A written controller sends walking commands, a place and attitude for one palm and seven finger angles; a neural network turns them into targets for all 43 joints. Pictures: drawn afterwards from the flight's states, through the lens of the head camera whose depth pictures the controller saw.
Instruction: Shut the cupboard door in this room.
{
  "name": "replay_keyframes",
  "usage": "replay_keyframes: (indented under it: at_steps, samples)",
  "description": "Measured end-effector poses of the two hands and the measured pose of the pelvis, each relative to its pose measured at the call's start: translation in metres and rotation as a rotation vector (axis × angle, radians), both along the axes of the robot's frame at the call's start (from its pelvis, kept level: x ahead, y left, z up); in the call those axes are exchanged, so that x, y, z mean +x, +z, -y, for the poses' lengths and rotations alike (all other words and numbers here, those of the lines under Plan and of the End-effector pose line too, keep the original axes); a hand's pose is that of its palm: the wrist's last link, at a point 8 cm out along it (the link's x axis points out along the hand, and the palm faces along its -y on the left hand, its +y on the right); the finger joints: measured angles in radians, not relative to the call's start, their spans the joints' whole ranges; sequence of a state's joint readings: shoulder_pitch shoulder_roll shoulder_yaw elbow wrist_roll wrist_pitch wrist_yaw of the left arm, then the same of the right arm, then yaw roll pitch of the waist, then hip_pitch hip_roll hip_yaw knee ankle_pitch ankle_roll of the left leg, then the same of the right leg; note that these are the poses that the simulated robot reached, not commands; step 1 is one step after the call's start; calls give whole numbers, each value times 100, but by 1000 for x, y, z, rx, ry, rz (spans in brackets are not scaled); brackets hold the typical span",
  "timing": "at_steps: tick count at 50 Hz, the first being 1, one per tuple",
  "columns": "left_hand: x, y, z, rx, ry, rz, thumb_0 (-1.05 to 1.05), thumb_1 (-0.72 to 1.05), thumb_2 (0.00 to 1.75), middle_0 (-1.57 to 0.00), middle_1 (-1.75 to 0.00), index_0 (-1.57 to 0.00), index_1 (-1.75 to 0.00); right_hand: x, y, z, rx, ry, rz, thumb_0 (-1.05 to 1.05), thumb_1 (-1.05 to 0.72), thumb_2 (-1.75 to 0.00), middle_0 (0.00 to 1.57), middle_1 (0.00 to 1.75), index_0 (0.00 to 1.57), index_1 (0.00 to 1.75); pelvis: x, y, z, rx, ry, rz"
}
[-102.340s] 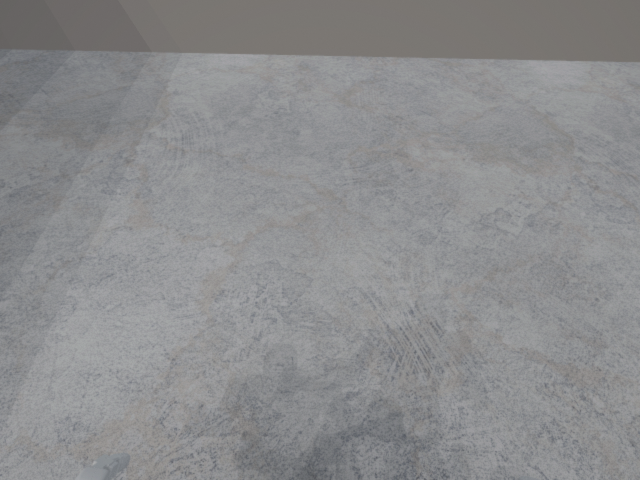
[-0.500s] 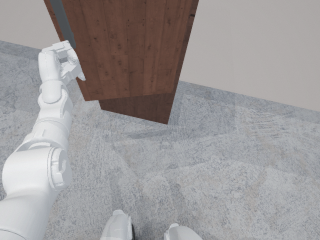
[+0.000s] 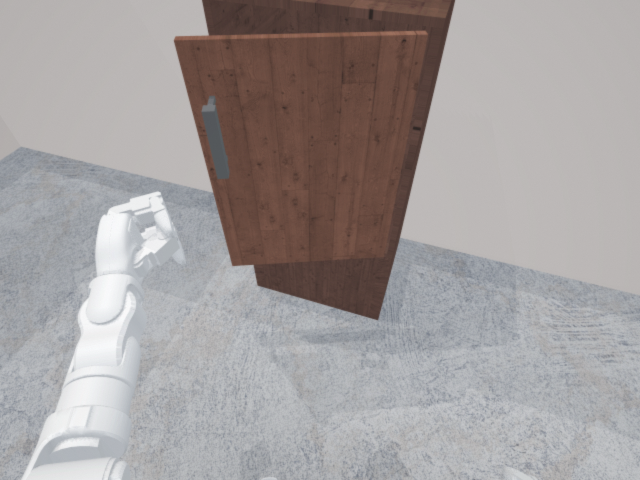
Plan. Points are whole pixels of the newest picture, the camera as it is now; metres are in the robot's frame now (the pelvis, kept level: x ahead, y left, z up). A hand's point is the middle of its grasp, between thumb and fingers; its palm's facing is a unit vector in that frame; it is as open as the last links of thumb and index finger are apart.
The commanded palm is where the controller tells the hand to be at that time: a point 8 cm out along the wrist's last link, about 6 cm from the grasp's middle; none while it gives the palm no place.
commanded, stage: draw the hand back to the body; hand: left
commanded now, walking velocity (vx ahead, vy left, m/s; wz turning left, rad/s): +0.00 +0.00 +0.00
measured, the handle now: (217, 138) +0.70 +0.21 +0.06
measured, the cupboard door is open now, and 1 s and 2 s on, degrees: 23 23 23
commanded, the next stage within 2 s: step back with the hand held close in 1.08 s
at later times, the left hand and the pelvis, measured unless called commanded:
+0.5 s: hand (70, 309) +0.25 +0.24 +0.17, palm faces +0.36 -0.88 -0.31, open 4.6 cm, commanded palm +0.20 +0.28 +0.19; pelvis +0.01 +0.00 +0.04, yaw +1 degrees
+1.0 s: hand (37, 335) +0.21 +0.24 +0.18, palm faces +0.46 -0.79 -0.40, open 7.4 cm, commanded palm +0.16 +0.28 +0.21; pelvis +0.03 -0.02 +0.04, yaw +2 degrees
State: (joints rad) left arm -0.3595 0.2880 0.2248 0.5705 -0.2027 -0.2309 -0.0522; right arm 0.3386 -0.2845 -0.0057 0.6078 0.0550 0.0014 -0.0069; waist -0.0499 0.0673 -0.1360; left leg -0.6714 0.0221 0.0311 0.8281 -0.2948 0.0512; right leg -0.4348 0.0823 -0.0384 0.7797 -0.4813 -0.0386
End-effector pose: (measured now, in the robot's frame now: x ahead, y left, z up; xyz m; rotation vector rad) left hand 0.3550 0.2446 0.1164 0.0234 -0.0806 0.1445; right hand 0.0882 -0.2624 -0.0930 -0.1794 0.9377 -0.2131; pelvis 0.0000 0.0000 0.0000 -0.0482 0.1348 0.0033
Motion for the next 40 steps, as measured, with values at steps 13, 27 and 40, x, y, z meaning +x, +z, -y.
replay_keyframes:
  at_steps: [13, 27, 40]
  samples:
    - [-85, 32, -22, 207, 126, -38, 2, 89, 90, -103, -121, -103, -120, 96, 57, -43, 38, 142, 273, 1, -91, -90, 20, 30, 20, 30, -2, 26, -2, 24, 15, 125]
    - [-152, 68, -41, 323, 248, -16, 2, 89, 90, -66, -80, -66, -79, 103, 52, -54, 82, 196, 241, 1, -91, -89, 21, 30, 20, 30, 12, 38, 3, 42, 16, 168]
    - [-199, 104, -45, 473, 343, 12, 2, 89, 90, -32, -43, -32, -42, 116, 47, -33, 70, 182, 254, 1, -91, -90, 20, 30, 20, 30, 25, 38, 12, 53, 22, 169]
